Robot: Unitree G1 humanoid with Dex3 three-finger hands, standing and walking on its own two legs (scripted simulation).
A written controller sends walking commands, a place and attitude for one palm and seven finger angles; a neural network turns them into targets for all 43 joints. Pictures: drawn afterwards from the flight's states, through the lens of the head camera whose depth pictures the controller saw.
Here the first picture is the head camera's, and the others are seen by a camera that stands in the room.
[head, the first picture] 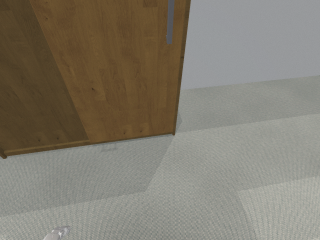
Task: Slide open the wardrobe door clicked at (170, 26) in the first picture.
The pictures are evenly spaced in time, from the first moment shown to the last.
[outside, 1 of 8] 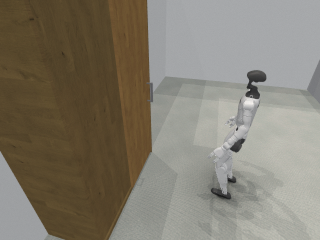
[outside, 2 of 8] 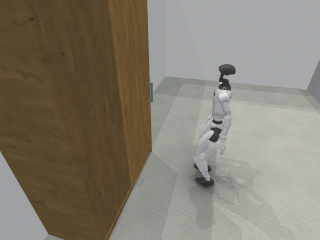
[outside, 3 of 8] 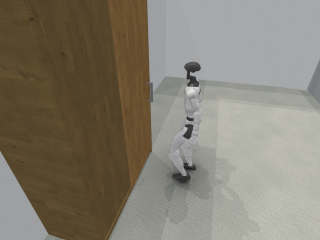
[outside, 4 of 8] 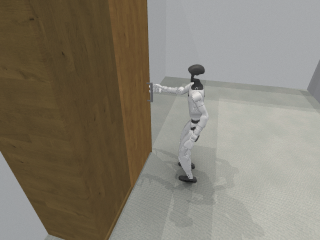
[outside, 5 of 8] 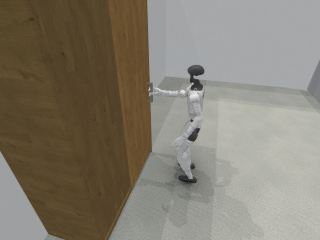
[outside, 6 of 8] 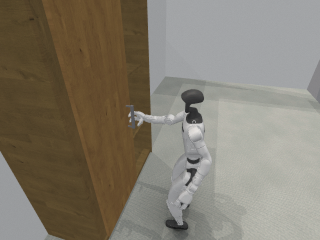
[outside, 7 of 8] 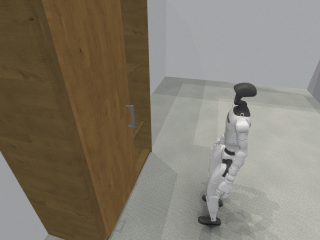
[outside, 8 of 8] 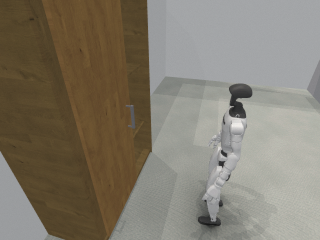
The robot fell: no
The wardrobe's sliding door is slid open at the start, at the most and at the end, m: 0.00 0.52 0.52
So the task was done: yes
